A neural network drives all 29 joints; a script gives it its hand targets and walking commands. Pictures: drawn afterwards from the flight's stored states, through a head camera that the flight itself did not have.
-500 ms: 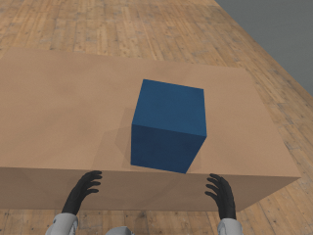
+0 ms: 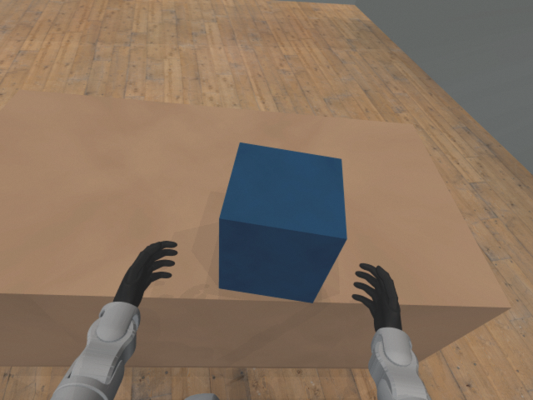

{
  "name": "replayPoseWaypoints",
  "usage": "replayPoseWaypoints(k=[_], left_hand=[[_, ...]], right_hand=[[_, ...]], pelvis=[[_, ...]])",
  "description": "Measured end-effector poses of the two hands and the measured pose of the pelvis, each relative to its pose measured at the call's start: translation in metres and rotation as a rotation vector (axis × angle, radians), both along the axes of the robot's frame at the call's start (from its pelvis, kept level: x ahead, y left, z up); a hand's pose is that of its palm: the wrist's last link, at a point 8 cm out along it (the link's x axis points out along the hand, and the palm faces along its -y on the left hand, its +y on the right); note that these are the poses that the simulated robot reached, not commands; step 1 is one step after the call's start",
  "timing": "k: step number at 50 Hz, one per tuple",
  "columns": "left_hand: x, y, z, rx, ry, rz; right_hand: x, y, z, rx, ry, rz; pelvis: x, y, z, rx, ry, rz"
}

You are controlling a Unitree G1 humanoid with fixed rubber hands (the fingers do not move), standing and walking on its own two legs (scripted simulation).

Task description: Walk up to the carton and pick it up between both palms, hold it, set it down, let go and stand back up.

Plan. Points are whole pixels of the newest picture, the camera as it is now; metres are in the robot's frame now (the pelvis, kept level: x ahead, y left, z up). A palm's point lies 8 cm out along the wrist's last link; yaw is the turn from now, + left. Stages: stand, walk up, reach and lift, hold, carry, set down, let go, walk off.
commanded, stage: reach and lift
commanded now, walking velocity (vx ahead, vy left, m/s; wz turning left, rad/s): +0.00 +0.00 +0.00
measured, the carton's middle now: (277, 226) +0.46 -0.04 -0.07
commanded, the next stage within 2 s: none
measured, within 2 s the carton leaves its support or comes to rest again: neither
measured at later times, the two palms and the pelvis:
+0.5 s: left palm (145, 231) +0.35 +0.19 +0.05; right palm (387, 271) +0.30 -0.20 +0.03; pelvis +0.00 -0.01 +0.00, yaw +0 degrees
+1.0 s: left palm (155, 187) +0.41 +0.18 +0.09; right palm (384, 224) +0.37 -0.19 +0.07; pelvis +0.01 -0.01 +0.01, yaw -1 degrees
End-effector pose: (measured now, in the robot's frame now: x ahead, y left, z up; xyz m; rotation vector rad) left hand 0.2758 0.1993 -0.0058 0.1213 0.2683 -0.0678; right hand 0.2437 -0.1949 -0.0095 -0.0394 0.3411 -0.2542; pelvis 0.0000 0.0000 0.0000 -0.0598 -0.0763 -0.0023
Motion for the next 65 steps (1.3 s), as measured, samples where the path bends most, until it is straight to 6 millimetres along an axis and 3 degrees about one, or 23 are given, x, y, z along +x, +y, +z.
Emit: replayPoseWaypoints(k=[8, 25, 37, 48, 55, 65], left_hand=[[0.019, -0.003, 0.010, -0.003, 0.009, 0.000], [0.074, -0.010, 0.055, -0.014, -0.026, 0.011], [0.103, -0.012, 0.070, -0.006, -0.019, 0.032], [0.129, -0.018, 0.089, -0.005, -0.022, 0.030], [0.146, -0.021, 0.102, 0.013, -0.027, 0.038], [0.169, -0.029, 0.116, 0.016, -0.030, 0.028]], right_hand=[[0.020, 0.002, 0.010, 0.005, 0.000, 0.006], [0.061, -0.004, 0.042, 0.000, -0.030, 0.006], [0.096, -0.001, 0.069, 0.005, -0.085, 0.014], [0.122, -0.001, 0.083, 0.002, -0.075, 0.021], [0.138, 0.002, 0.088, 0.016, -0.057, 0.016], [0.165, 0.000, 0.112, 0.010, -0.082, 0.011]], pelvis=[[0.001, -0.001, 0.001, 0.000, 0.005, -0.002], [0.005, -0.006, 0.004, 0.002, 0.018, -0.007], [0.008, -0.009, 0.005, 0.004, 0.026, -0.009], [0.008, -0.012, 0.005, 0.005, 0.034, -0.011], [0.008, -0.013, 0.005, 0.004, 0.098, -0.017], [0.007, -0.013, 0.004, 0.001, 0.175, -0.025]])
